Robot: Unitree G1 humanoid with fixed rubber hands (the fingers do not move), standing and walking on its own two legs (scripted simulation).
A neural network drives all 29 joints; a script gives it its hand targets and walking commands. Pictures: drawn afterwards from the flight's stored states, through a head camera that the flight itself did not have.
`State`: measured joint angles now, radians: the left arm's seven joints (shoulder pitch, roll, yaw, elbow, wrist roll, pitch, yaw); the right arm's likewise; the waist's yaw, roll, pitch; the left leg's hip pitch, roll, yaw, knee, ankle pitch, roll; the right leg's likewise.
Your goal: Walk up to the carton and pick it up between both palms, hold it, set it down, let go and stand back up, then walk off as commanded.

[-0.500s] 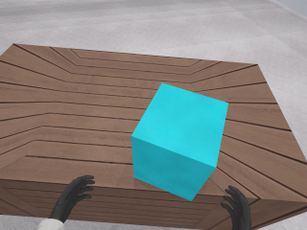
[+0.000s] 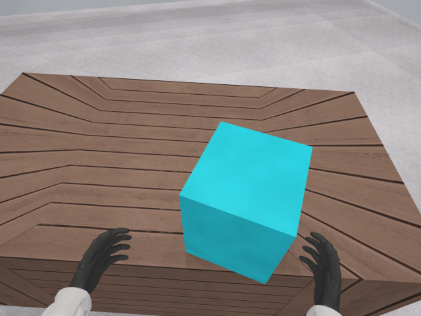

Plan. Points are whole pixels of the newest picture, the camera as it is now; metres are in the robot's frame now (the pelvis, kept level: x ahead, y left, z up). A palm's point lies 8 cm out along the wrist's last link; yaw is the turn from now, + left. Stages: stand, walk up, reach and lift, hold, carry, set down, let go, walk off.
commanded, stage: reach and lift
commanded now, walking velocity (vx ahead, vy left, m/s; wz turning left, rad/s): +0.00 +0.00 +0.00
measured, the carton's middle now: (243, 203) +0.38 -0.05 -0.03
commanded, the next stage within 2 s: none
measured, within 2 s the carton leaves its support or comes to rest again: neither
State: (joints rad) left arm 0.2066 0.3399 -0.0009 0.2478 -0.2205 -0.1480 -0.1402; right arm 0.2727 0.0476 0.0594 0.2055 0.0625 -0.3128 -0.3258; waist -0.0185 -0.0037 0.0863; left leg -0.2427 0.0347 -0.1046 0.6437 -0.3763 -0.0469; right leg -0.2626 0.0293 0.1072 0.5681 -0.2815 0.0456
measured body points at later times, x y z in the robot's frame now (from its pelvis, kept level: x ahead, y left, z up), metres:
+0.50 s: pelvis +0.00 +0.00 +0.00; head +0.02 +0.01 +0.45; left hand +0.33 +0.19 +0.05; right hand +0.27 -0.20 +0.06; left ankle -0.02 +0.15 -0.73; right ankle +0.02 -0.16 -0.73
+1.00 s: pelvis -0.01 +0.00 +0.00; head +0.01 +0.02 +0.45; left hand +0.40 +0.15 +0.10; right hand +0.32 -0.22 +0.11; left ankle -0.02 +0.15 -0.73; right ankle +0.02 -0.16 -0.73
